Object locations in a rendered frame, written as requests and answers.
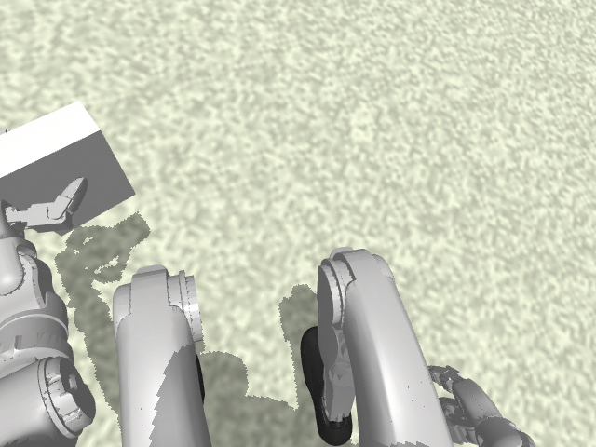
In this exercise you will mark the left robot hand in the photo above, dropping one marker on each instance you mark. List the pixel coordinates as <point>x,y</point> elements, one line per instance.
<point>43,217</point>

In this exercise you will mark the right robot arm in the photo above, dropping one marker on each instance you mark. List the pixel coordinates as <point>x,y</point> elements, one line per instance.
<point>500,432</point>

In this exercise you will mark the left robot arm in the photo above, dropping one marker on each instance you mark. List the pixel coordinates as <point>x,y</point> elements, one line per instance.
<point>43,399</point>

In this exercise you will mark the carton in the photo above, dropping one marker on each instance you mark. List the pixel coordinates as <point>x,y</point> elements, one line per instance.
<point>40,159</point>

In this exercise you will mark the right robot foot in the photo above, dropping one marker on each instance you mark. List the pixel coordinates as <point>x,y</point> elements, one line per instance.
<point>333,433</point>

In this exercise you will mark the right robot hand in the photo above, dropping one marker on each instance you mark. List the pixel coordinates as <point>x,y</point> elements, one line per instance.
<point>469,407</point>

